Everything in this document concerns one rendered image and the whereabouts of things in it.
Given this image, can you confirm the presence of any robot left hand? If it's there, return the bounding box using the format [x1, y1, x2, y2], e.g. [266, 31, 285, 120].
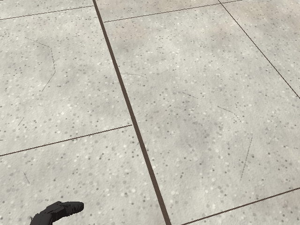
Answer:
[30, 201, 84, 225]

